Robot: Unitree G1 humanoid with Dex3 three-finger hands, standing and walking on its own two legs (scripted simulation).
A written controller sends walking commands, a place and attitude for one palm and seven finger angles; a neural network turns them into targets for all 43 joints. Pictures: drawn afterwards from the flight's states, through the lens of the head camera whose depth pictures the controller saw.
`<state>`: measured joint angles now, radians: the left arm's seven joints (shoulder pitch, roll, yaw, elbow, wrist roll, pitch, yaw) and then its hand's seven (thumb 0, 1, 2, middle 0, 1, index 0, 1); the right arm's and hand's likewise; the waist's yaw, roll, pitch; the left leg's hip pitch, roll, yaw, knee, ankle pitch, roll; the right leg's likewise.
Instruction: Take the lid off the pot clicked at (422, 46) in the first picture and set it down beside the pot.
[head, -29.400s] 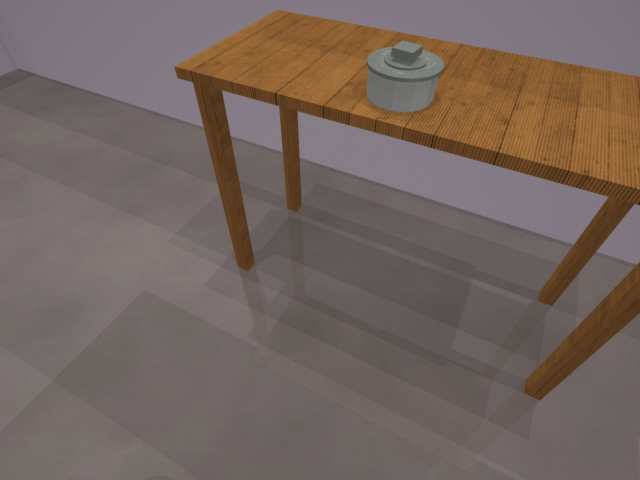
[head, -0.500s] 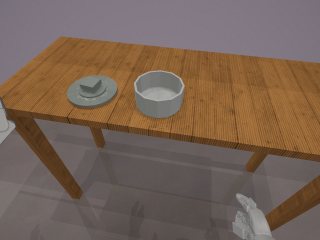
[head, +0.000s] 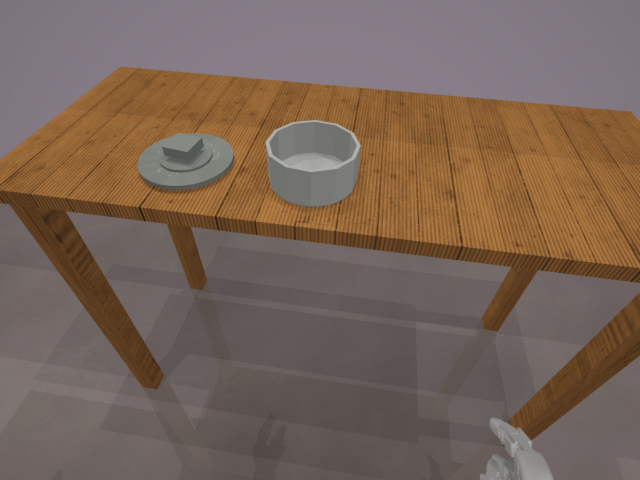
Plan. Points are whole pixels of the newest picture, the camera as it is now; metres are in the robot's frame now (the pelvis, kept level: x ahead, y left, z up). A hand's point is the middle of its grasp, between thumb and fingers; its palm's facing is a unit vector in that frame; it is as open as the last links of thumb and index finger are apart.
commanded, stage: step back with the hand held close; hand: left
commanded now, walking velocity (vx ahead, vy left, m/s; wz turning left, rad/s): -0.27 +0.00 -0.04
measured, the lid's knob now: (183, 146) +0.61 +0.27 +0.11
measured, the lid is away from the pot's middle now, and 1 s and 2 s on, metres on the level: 0.23 0.23 0.23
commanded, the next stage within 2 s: stop stepping back and stand still in 0.58 s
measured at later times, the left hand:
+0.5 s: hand out of the picture +0.10 +0.23 +0.31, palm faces +0.47 -0.80 -0.37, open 7.4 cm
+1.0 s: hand out of the picture +0.00 +0.30 +0.34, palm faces +0.57 -0.80 -0.20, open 7.4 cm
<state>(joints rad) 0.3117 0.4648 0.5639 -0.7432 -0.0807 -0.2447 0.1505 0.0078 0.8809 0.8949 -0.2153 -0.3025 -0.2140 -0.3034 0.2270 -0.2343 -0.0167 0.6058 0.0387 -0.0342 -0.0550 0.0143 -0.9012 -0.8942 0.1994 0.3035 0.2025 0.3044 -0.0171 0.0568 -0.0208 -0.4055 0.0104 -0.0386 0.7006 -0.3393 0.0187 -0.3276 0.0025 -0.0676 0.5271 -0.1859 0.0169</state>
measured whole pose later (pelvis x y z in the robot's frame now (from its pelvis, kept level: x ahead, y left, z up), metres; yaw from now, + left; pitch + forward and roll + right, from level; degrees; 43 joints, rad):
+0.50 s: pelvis -0.08 +0.02 +0.00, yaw -1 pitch -1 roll -5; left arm 0.33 0.54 0.60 -0.81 -0.10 -0.32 0.14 0.01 0.88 0.89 -0.22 -0.30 -0.22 -0.30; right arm 0.19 -0.21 -0.03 0.62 0.03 -0.06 -0.07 0.02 -0.90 -0.89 0.20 0.30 0.20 0.30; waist -0.03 0.04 0.00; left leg -0.49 0.03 -0.02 0.62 -0.12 0.05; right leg -0.25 0.05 -0.01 0.57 -0.33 0.02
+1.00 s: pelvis -0.21 +0.05 +0.02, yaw +1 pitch +0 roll -4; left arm 0.06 0.52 0.59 -0.66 -0.09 -0.23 0.16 0.01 0.88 0.90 -0.22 -0.30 -0.21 -0.30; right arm 0.24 -0.12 0.02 0.64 0.03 -0.10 -0.04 0.02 -0.90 -0.89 0.20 0.30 0.20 0.30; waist -0.04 -0.01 -0.01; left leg -0.41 0.03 -0.11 0.52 -0.21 0.00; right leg -0.38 0.07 -0.02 0.81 -0.50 0.00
